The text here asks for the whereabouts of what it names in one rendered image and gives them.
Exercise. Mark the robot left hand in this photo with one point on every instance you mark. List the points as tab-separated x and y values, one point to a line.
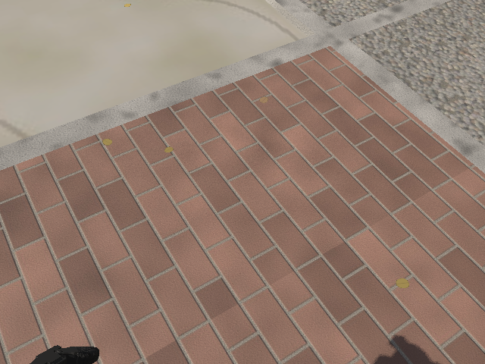
69	355

